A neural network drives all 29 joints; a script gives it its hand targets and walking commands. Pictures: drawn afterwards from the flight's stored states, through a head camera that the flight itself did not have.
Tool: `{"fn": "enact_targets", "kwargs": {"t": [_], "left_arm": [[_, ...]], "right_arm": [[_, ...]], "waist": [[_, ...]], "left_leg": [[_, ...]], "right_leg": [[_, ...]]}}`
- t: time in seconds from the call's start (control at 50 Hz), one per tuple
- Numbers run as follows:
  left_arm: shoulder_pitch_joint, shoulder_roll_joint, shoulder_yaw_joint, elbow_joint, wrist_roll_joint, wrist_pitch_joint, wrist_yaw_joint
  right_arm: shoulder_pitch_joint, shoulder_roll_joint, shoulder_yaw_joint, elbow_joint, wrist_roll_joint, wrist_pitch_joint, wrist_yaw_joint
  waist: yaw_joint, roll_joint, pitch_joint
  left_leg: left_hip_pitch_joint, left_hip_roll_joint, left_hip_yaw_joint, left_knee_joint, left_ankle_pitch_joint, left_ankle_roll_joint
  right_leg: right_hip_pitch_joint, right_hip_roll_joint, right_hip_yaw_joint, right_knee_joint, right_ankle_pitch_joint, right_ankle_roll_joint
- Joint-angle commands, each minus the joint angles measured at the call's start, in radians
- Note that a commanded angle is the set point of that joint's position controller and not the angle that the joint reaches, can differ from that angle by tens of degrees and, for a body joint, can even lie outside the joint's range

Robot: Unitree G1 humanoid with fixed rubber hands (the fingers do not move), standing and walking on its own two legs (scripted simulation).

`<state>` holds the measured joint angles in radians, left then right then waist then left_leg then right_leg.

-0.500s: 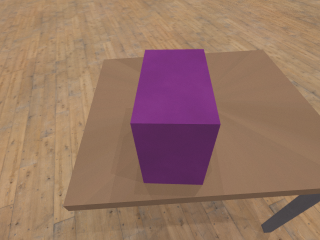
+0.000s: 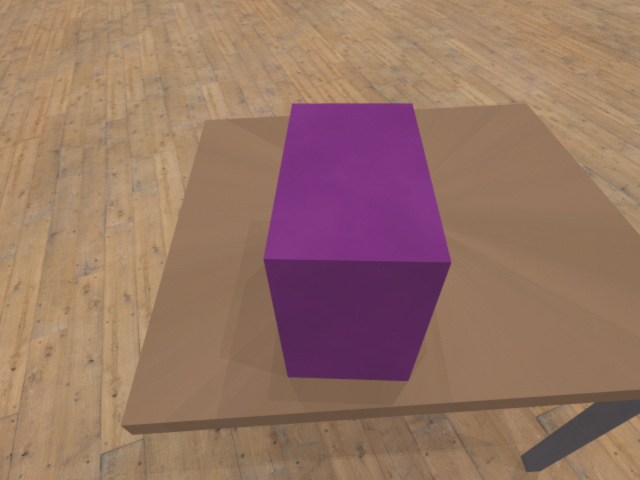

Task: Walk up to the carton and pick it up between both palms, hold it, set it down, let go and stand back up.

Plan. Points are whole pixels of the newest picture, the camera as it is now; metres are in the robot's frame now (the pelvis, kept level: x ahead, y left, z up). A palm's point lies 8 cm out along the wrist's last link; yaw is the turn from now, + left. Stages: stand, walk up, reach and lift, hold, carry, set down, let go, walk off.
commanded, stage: stand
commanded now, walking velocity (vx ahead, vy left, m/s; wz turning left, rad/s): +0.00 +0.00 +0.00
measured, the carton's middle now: (349, 241) +0.43 -0.01 +0.06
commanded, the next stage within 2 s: reach and lift in 0.22 s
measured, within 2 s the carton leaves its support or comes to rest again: neither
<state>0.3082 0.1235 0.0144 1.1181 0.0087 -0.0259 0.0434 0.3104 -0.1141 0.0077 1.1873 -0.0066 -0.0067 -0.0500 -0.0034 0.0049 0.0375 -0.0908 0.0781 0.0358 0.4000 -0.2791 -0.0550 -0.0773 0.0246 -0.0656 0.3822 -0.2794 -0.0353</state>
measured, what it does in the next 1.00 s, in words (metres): shifts its weight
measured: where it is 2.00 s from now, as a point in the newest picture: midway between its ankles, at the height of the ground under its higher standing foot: outside the picture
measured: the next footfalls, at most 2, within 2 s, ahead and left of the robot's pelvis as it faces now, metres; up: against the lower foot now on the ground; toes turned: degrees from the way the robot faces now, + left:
none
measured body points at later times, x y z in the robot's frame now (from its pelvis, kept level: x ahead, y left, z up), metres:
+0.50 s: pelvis -0.05 +0.01 -0.02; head +0.00 +0.03 +0.42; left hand +0.18 +0.23 -0.11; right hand +0.19 -0.20 -0.11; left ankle -0.04 +0.15 -0.74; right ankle -0.04 -0.09 -0.74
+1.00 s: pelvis -0.07 +0.01 +0.00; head -0.03 +0.02 +0.45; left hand +0.12 +0.21 -0.08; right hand +0.10 -0.19 -0.08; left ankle -0.04 +0.15 -0.74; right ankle -0.04 -0.09 -0.74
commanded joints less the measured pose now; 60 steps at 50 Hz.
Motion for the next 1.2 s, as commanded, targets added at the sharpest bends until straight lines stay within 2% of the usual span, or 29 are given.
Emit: {"fn": "enact_targets", "kwargs": {"t": [0.0,0.2,0.22,0.24,0.26,0.28,0.3,0.32,0.34,0.36,0.38,0.42,0.46,0.52,0.56,0.6,0.62,0.68,0.72,0.78,0.82,0.84,0.86,0.92,1.06,1.1,1.18], "left_arm": [[0.088,0.073,0.013,-0.006,-0.002,-0.003,0.004],[0.083,0.073,0.010,-0.002,0.000,-0.004,0.006],[-0.933,0.322,0.027,-0.419,-0.075,0.209,-0.056],[-0.700,0.278,0.000,-0.328,-0.114,0.361,-0.037],[-0.665,0.249,-0.003,-0.414,-0.143,0.473,-0.033],[-0.586,0.192,0.012,-0.494,-0.133,0.569,-0.025],[-0.576,0.170,0.036,-0.562,-0.108,0.650,-0.027],[-0.556,0.171,0.060,-0.600,-0.064,0.715,-0.038],[-0.500,0.153,0.087,-0.617,-0.018,0.771,-0.060],[-0.422,0.120,0.107,-0.613,0.017,0.821,-0.090],[-0.335,0.083,0.120,-0.613,0.052,0.869,-0.128],[-0.176,0.033,0.134,-0.732,0.113,0.940,-0.184],[-0.085,0.024,0.115,-0.886,0.143,0.983,-0.195],[-0.122,0.077,0.095,-1.067,0.145,0.963,-0.154],[-0.183,0.124,0.087,-1.135,0.124,0.894,-0.118],[-0.260,0.138,0.074,-1.157,0.088,0.805,-0.085],[-0.287,0.137,0.065,-1.139,0.072,0.766,-0.069],[-0.367,0.127,0.033,-1.086,0.004,0.672,-0.042],[-0.373,0.133,0.023,-1.034,-0.026,0.641,-0.034],[-0.268,0.120,0.013,-0.975,-0.065,0.640,-0.033],[-0.171,0.121,0.024,-0.941,-0.064,0.654,-0.042],[-0.142,0.120,0.034,-0.933,-0.059,0.660,-0.046],[-0.113,0.118,0.036,-0.927,-0.055,0.660,-0.050],[-0.083,0.116,0.055,-0.960,-0.033,0.643,-0.050],[-0.141,0.140,0.054,-1.057,-0.038,0.526,-0.038],[-0.137,0.135,0.044,-1.078,-0.050,0.493,-0.031],[-0.070,0.133,0.024,-1.086,-0.078,0.448,-0.032]], "right_arm": [[0.100,-0.063,-0.008,-0.001,0.001,-0.003,-0.003],[0.104,-0.064,-0.009,-0.001,-0.001,-0.001,-0.003],[-1.000,-0.177,-0.147,-0.439,-0.104,-0.001,0.040],[-0.760,-0.143,-0.187,-0.378,-0.116,0.117,0.063],[-0.696,-0.138,-0.144,-0.479,-0.072,0.213,0.082],[-0.585,-0.113,-0.107,-0.498,-0.025,0.292,0.098],[-0.526,-0.109,-0.063,-0.503,0.041,0.341,0.105],[-0.458,-0.123,-0.011,-0.432,0.101,0.376,0.101],[-0.423,-0.141,0.053,-0.390,0.166,0.399,0.091],[-0.382,-0.168,0.099,-0.340,0.233,0.418,0.075],[-0.349,-0.194,0.132,-0.314,0.285,0.432,0.053],[-0.294,-0.241,0.155,-0.342,0.346,0.438,0.017],[-0.293,-0.267,0.141,-0.428,0.349,0.424,-0.008],[-0.305,-0.251,0.083,-0.585,0.281,0.404,-0.002],[-0.302,-0.219,0.032,-0.704,0.209,0.379,0.028],[-0.317,-0.161,-0.008,-0.807,0.150,0.340,0.062],[-0.317,-0.148,-0.029,-0.825,0.125,0.322,0.077],[-0.340,-0.126,-0.080,-0.857,0.073,0.272,0.103],[-0.342,-0.123,-0.092,-0.871,0.052,0.259,0.101],[-0.271,-0.102,-0.060,-0.880,0.062,0.274,0.086],[-0.202,-0.107,-0.036,-0.887,0.077,0.288,0.068],[-0.182,-0.107,-0.022,-0.890,0.094,0.294,0.060],[-0.164,-0.110,-0.014,-0.905,0.099,0.296,0.051],[-0.106,-0.104,-0.003,-0.936,0.107,0.295,0.035],[-0.044,-0.029,-0.003,-1.044,0.088,0.263,0.026],[-0.033,-0.023,-0.011,-1.069,0.087,0.243,0.025],[0.017,-0.015,-0.014,-1.103,0.081,0.213,0.014]], "waist": [[-0.001,-0.002,0.049],[-0.006,0.012,0.063],[-0.065,-0.082,-0.137],[-0.076,-0.141,-0.084],[-0.047,-0.148,-0.222],[-0.004,-0.094,-0.302],[0.018,-0.046,-0.376],[0.001,0.006,-0.414],[-0.018,0.038,-0.456],[-0.043,0.062,-0.465],[-0.059,0.061,-0.459],[-0.060,0.047,-0.388],[-0.047,0.015,-0.232],[-0.033,-0.008,-0.070],[-0.016,0.014,-0.036],[-0.009,0.048,-0.082],[-0.010,0.071,-0.119],[-0.021,0.091,-0.199],[-0.019,0.070,-0.232],[-0.007,0.011,-0.245],[0.005,-0.031,-0.201],[0.019,-0.033,-0.171],[0.021,-0.045,-0.153],[0.028,-0.044,-0.100],[0.028,-0.021,-0.059],[0.024,0.008,-0.074],[0.024,0.006,-0.076]], "left_leg": [[-0.037,0.047,-0.044,-0.041,0.287,0.054],[-0.031,0.046,-0.045,-0.045,0.290,0.052],[-0.406,-0.035,0.001,0.158,0.059,0.033],[-0.506,-0.030,0.028,0.197,-0.137,0.047],[-0.509,-0.031,0.035,0.220,-0.091,0.045],[-0.485,-0.041,0.043,0.247,-0.014,0.029],[-0.459,-0.053,0.050,0.279,0.084,0.008],[-0.398,-0.054,0.047,0.318,0.229,-0.012],[-0.308,-0.059,0.033,0.356,0.431,-0.029],[-0.205,-0.059,0.012,0.374,0.581,-0.041],[-0.110,-0.059,0.001,0.376,0.629,-0.051],[0.037,-0.059,-0.001,0.288,0.598,-0.065],[0.092,-0.072,0.009,0.185,0.501,-0.063],[0.078,-0.079,0.037,0.104,0.279,-0.042],[0.031,-0.065,0.053,0.069,0.147,-0.019],[-0.028,-0.040,0.054,0.049,0.040,0.003],[-0.052,-0.027,0.049,0.044,0.000,0.010],[-0.120,0.002,0.032,0.045,-0.086,0.026],[-0.140,0.001,0.038,0.047,-0.091,0.036],[-0.096,-0.017,0.043,0.024,0.000,0.038],[-0.049,-0.040,0.052,0.002,0.098,0.035],[-0.022,-0.052,0.060,-0.013,0.139,0.031],[0.000,-0.062,0.065,-0.025,0.161,0.031],[0.045,-0.076,0.071,-0.064,0.199,0.027],[0.046,-0.072,0.082,-0.084,0.096,0.042],[0.044,-0.066,0.077,-0.083,0.091,0.041],[0.053,-0.063,0.072,-0.090,0.123,0.039]], "right_leg": [[-0.024,-0.116,0.092,-0.057,0.366,-0.008],[-0.032,-0.116,0.095,-0.063,0.351,-0.004],[-0.299,-0.081,0.063,0.154,0.117,0.030],[-0.212,-0.105,0.067,0.188,-0.018,0.045],[-0.118,-0.123,0.102,0.205,0.071,0.052],[-0.091,-0.128,0.124,0.242,0.235,0.057],[-0.077,-0.120,0.109,0.292,0.436,0.060],[-0.114,-0.114,0.090,0.347,0.660,0.068],[-0.161,-0.088,0.052,0.393,0.840,0.065],[-0.203,-0.063,0.018,0.401,0.906,0.065],[-0.235,-0.046,0.003,0.361,0.890,0.061],[-0.197,-0.005,-0.020,0.227,0.761,0.048],[-0.176,0.028,-0.038,0.111,0.597,0.041],[-0.264,0.043,-0.064,0.019,0.270,0.033],[-0.319,0.034,-0.060,-0.006,0.085,0.029],[-0.337,0.007,-0.043,0.000,0.010,0.023],[-0.338,-0.002,-0.040,0.016,0.000,0.023],[-0.323,-0.020,-0.031,0.063,0.007,0.022],[-0.293,-0.026,-0.022,0.069,0.021,0.025],[-0.212,-0.017,-0.016,0.038,0.087,0.033],[-0.166,-0.010,-0.011,-0.006,0.142,0.042],[-0.148,-0.006,-0.008,-0.025,0.166,0.046],[-0.137,-0.002,-0.008,-0.045,0.179,0.052],[-0.137,0.009,-0.004,-0.088,0.180,0.057],[-0.206,-0.035,0.043,-0.142,0.061,0.056],[-0.206,-0.039,0.043,-0.134,0.060,0.050],[-0.178,-0.036,0.041,-0.138,0.090,0.049]]}}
